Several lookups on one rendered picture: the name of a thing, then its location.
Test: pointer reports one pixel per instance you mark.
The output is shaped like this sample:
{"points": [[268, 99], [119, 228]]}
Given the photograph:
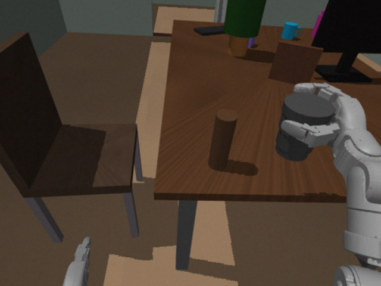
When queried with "right robot arm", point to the right robot arm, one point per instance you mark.
{"points": [[358, 158]]}

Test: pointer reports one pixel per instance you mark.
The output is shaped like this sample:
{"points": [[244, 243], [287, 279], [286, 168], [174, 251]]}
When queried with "potted plant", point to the potted plant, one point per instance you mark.
{"points": [[242, 22]]}

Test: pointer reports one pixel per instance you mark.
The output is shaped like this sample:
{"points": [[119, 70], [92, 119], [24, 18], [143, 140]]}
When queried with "right robot hand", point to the right robot hand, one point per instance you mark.
{"points": [[349, 114]]}

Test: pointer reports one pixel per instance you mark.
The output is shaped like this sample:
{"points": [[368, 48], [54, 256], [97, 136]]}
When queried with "table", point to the table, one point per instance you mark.
{"points": [[202, 79]]}

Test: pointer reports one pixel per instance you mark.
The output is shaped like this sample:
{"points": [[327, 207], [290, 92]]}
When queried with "left robot hand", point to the left robot hand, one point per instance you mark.
{"points": [[77, 272]]}

